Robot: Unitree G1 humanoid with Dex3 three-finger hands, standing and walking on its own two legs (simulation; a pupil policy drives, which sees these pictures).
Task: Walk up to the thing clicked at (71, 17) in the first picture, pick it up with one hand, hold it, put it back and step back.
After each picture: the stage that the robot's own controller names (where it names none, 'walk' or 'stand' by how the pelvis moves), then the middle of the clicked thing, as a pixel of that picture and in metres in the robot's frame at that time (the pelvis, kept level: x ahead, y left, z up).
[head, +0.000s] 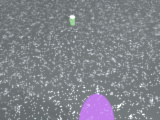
stand; (72, 20) +1.82 +0.22 -0.72
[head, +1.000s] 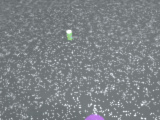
walk; (69, 35) +1.68 +0.35 -0.71
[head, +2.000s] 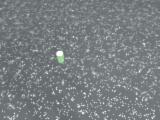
walk; (60, 56) +1.11 +0.35 -0.71
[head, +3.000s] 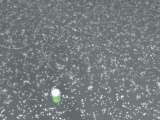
walk; (56, 95) +0.67 +0.27 -0.70
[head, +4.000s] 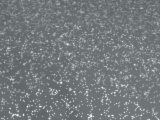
walk; out of the picture +0.38 +0.22 -0.70
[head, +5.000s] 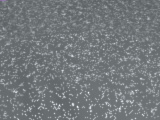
stand; out of the picture +0.29 +0.22 -0.72
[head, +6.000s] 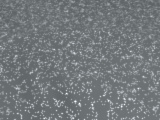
stand; out of the picture +0.30 +0.21 -0.73
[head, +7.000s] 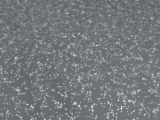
stand; out of the picture +0.30 +0.22 -0.73
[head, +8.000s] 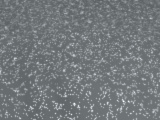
stand; out of the picture +0.29 +0.22 -0.73
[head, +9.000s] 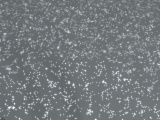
go down; out of the picture +0.31 +0.22 -0.69
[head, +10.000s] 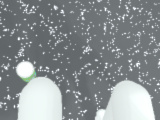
go down; (27, 72) +0.38 +0.24 -0.29
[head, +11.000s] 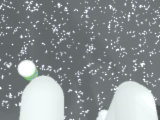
close in; (28, 71) +0.37 +0.25 -0.29
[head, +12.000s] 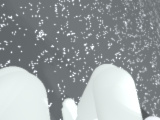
close in; out of the picture +0.36 +0.28 -0.21
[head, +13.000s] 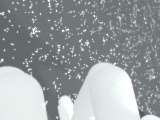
close; out of the picture +0.36 +0.28 -0.22
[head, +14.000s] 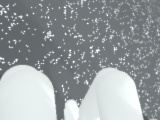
lift; out of the picture +0.32 +0.25 -0.20
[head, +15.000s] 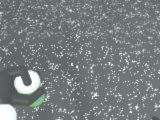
lift; (31, 89) +0.31 +0.19 +0.00
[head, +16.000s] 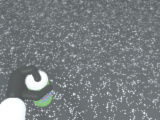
hold; (39, 89) +0.33 +0.17 +0.02
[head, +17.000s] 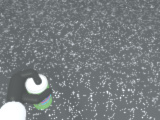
hold; (39, 92) +0.32 +0.17 +0.00
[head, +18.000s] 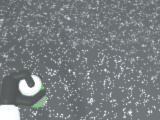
crouch; (33, 92) +0.33 +0.19 -0.05
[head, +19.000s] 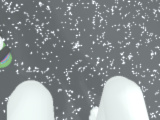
lower; out of the picture +0.43 +0.27 -0.11
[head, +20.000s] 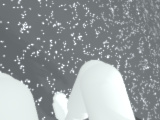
lower; out of the picture +0.39 +0.29 -0.22
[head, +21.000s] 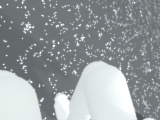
lower; out of the picture +0.38 +0.29 -0.22
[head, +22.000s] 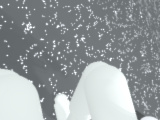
lower; out of the picture +0.38 +0.29 -0.22
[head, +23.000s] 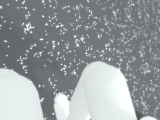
lower; out of the picture +0.37 +0.29 -0.22
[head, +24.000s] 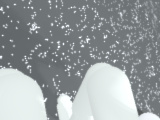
open; out of the picture +0.36 +0.28 -0.22
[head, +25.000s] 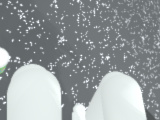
stand; out of the picture +0.37 +0.26 -0.23
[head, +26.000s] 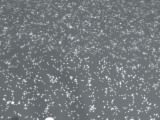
stand; out of the picture +0.34 +0.20 -0.60
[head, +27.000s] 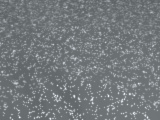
stand; out of the picture +0.33 +0.20 -0.66
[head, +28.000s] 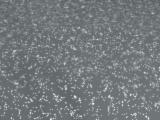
stand; out of the picture +0.33 +0.20 -0.67
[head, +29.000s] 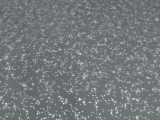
stand; out of the picture +0.35 +0.20 -0.72
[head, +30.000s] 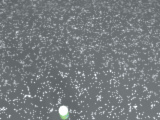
walk; (64, 112) +0.44 +0.17 -0.70
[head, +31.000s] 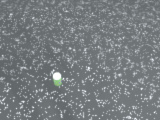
walk; (57, 79) +0.71 +0.21 -0.70
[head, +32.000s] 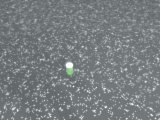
stand; (69, 68) +0.98 +0.22 -0.71
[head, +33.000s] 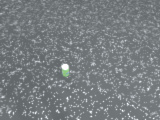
stand; (65, 70) +0.98 +0.23 -0.72
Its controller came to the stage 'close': yes
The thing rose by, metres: 0.71
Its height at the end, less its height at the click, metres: +0.00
